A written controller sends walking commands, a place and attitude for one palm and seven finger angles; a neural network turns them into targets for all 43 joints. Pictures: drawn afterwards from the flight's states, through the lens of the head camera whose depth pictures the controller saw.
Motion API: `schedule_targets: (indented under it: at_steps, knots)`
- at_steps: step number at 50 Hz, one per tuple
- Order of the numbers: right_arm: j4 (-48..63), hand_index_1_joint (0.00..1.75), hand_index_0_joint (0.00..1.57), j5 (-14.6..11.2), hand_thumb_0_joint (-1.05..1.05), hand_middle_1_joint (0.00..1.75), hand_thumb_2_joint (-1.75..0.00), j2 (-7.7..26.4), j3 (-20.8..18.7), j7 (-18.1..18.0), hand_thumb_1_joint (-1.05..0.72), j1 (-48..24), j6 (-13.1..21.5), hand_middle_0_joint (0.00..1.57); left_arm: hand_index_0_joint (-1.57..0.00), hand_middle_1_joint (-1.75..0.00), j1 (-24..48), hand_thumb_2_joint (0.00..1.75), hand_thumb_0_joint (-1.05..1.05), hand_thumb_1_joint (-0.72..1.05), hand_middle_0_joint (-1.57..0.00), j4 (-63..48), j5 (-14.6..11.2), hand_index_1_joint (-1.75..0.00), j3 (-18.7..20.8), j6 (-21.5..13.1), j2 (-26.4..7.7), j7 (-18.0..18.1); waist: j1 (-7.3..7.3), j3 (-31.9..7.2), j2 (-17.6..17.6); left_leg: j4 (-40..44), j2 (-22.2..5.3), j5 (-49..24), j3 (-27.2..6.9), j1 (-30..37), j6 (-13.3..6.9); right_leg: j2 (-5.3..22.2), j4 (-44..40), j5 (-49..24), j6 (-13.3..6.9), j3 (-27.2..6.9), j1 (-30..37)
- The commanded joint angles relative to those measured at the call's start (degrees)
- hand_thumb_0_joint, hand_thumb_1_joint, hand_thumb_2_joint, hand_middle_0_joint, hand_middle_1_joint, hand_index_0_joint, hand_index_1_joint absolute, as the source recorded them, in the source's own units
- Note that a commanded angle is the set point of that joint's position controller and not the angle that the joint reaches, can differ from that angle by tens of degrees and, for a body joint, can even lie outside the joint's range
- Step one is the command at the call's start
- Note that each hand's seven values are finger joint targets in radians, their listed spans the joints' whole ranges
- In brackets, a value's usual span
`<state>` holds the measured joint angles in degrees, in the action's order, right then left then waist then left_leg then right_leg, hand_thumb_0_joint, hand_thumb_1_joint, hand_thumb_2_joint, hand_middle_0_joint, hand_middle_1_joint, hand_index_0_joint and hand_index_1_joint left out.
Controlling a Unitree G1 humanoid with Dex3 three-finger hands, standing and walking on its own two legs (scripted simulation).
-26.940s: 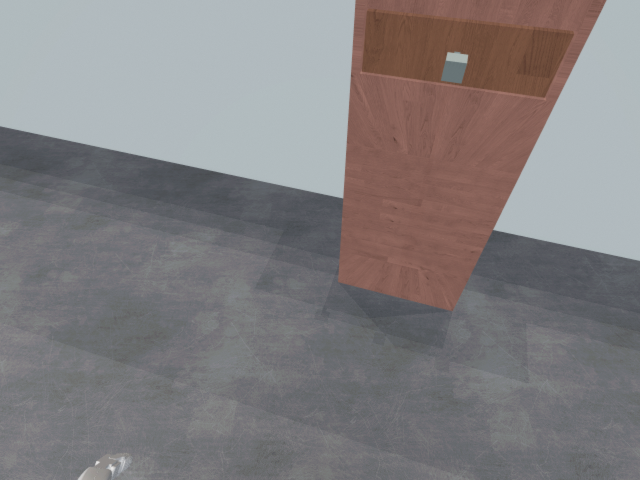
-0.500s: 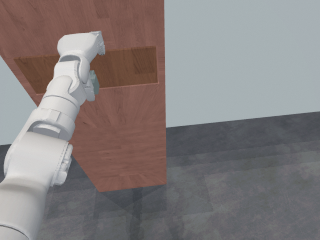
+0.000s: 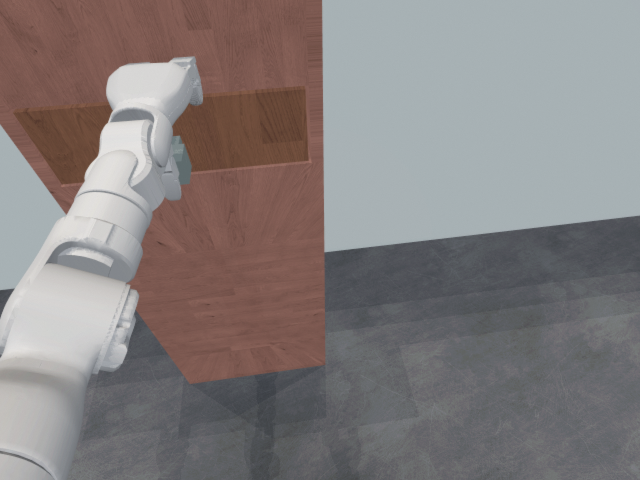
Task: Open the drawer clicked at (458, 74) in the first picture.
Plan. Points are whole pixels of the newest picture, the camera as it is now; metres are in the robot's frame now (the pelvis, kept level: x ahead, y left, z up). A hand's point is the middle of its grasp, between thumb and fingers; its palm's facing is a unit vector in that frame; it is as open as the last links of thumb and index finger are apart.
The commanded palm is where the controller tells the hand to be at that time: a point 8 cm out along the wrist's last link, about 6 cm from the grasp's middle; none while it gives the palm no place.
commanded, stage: lower the fingers behind the handle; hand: left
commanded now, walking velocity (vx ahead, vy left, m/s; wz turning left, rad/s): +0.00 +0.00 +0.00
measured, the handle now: (174, 156) +0.53 +0.17 +0.14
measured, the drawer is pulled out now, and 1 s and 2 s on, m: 0.00 0.00 0.00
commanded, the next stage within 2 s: lift the fingers back up to retry in 0.64 s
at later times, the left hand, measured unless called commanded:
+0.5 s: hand (169, 130) +0.51 +0.16 +0.20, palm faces +0.11 +0.00 -0.99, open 13.5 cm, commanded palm +0.49 +0.20 +0.17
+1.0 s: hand (169, 129) +0.50 +0.16 +0.20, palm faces +0.08 -0.01 -1.00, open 13.5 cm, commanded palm +0.49 +0.20 +0.21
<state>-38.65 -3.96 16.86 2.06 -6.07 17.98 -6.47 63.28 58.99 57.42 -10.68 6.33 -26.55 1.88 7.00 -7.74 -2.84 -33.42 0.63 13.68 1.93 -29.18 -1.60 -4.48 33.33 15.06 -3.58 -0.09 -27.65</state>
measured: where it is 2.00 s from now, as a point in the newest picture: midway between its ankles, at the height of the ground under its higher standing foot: outside the picture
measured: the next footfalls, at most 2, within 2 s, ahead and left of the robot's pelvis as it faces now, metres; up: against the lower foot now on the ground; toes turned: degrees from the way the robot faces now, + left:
none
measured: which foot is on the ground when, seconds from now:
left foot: down 0.00-1.00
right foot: down 0.00-1.00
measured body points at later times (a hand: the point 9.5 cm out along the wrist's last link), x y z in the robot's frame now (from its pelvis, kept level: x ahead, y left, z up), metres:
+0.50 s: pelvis +0.00 +0.01 +0.00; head +0.03 +0.00 +0.45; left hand +0.49 +0.16 +0.25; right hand +0.08 -0.26 -0.12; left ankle +0.03 +0.10 -0.73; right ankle +0.01 -0.08 -0.73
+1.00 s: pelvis +0.00 +0.01 +0.00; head +0.02 +0.00 +0.45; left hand +0.49 +0.16 +0.25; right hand +0.05 -0.26 -0.13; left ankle +0.03 +0.10 -0.73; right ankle +0.01 -0.08 -0.73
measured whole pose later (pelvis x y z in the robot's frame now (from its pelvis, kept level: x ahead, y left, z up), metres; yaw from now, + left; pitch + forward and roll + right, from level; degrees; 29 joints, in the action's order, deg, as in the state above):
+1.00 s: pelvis +0.00 +0.01 +0.00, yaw +0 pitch +10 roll +0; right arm -38.3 -3.8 16.2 2.5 -6.1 17.8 -6.9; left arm 66.0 60.0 57.3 -12.2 10.0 -24.3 1.6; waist 6.9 -7.8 -3.1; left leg -35.4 1.3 14.3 2.0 -31.3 -2.4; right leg -3.8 35.3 15.7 -2.8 0.0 -29.6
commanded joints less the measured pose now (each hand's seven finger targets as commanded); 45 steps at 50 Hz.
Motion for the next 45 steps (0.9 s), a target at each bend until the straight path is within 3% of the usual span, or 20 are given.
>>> schedule_targets:
  at_steps: [1,3,7,17,19,23,25,31,37,41,45]
  knots:
    - [6.3,0.3,0.2,0.14,0.0,0.3,-0.9,8.01,-2.84,-0.38,-0.9,-1.17,1.77,0.2,-0.3,-1.2,13.71,0.3,0.0,-0.5,-0.3,2.2,1.25,-1.2,3.32,4.06,-16.96,-1.19,-1.46,-5.06,9.79,4.23,0.71,5.17,0.98,-0.76,-0.87,4.15,-9.52,7.4,3.44,-3.85,5.08]
    - [6.59,0.3,0.2,0.15,0.0,0.3,-0.9,8.07,-2.94,-0.26,-0.9,-1.34,1.66,0.2,-0.3,-1.2,13.26,0.3,0.0,-0.5,-0.3,1.32,0.73,-1.2,3.24,4.23,-16.6,-1.2,-1.79,-5.7,9.99,3.98,0.79,4.61,1.06,-0.52,-0.92,3.99,-9.69,6.34,3.3,-3.81,5.65]
    - [6.54,0.3,0.2,0.04,0.0,0.3,-0.9,8.11,-2.59,-0.43,-0.9,-1.93,1.56,0.2,-0.3,-1.2,14.4,0.3,0.0,-0.5,-0.3,0.89,0.78,-1.2,2.1,4.99,-15.07,-0.94,-1.09,-3.92,9.62,4.62,0.83,5.37,0.8,0.22,-0.98,3.74,-9.51,8.37,3.39,-2.86,3.08]
    - [5.66,0.3,0.2,0.4,0.0,0.3,-0.9,8.04,-2.47,-0.38,-0.9,-1.47,1.25,0.2,-0.3,-1.2,16.72,0.3,0.0,-0.5,-0.3,0.82,1.33,-1.2,0.62,7.83,-12.12,-0.53,-0.5,-6.19,8.16,4.15,0.64,4.04,0.24,2.13,-1.1,3.07,-7.57,5.9,3.13,-1.44,1.1]
    - [5.82,0.3,0.2,0.47,0.0,0.3,-0.9,8.09,-2.43,-0.49,-0.9,-1.4,1.06,0.2,-0.3,-1.2,15.99,0.3,0.0,-0.5,-0.3,1.4,1.44,-1.2,1.42,8.44,-13.52,-0.76,-0.62,-7.16,9.98,3.73,0.68,3.28,0.32,1.69,-1.23,3.2,-7.58,4.59,3.28,-1.67,2.4]
    - [5.92,0.3,0.2,0.47,0.0,0.3,-0.9,8.02,-2.35,-0.7,-0.9,-2.12,0.66,0.2,-0.3,-1.2,17.64,0.3,0.0,-0.5,-0.3,0.83,1.35,-1.2,0.69,8.88,-12.84,-1.34,-0.4,-6.47,9.29,3.64,0.64,3.99,0.32,1.41,-1.17,3.32,-7.9,5.47,3.26,-1.79,2.06]
    - [6.43,0.3,0.2,0.41,0.0,0.3,-0.9,7.98,-2.03,-1.03,-0.9,-2.45,0.49,0.2,-0.3,-1.2,15.41,0.3,0.0,-0.5,-0.3,1.76,1.33,-1.2,1.6,8.94,-14.39,-1.74,-0.87,-6.14,10.17,3.59,0.82,4.06,0.4,0.63,-1.14,3.42,-7.72,5.49,3.37,-1.95,2.65]
    - [6.97,0.3,0.2,0.3,0.0,0.3,-0.9,7.93,-1.74,-1.44,-0.9,-2.81,0.35,0.2,-0.3,-1.2,15.2,0.3,0.0,-0.5,-0.3,1.11,1.38,-1.2,1.43,7.67,-14.86,-2.75,-0.95,-5.26,9.96,3.6,0.73,5.18,0.22,-0.28,-1.04,3.57,-7.59,7.42,3.36,-2.16,2.31]
    - [7.11,0.3,0.2,0.2,0.0,0.3,-0.9,7.91,-1.92,-1.39,-0.9,-2.1,0.62,0.2,-0.3,-1.2,15.62,0.3,0.0,-0.5,-0.3,0.06,0.93,-1.2,0.76,6.87,-12.95,-2.64,-0.6,-4.73,9.49,3.6,0.58,5.55,0.02,0.38,-1.06,3.14,-7.21,7.98,3.23,-1.49,0.53]
    - [6.43,0.3,0.2,0.29,0.0,0.3,-0.9,7.62,-2.21,-0.86,-0.9,-0.61,0.96,0.2,-0.3,-1.2,17.37,0.3,0.0,-0.5,-0.3,1.45,0.62,-1.2,0.92,7.08,-12.96,-1.93,-0.5,-6.76,7.75,3.19,0.27,5.27,-0.02,0.97,-0.83,3.09,-6.67,6.64,3.08,-1.65,1.25]
    - [6.0,0.3,0.2,0.38,0.0,0.3,-0.9,7.48,-2.46,-0.56,-0.9,0.73,1.09,0.2,-0.3,-1.2,19.29,0.3,0.0,-0.5,-0.3,2.93,0.79,-1.2,2.04,7.31,-14.0,-1.28,-0.4,-8.65,8.24,2.9,0.09,4.94,-0.14,0.82,-0.79,3.14,-6.58,5.34,3.08,-1.94,2.7]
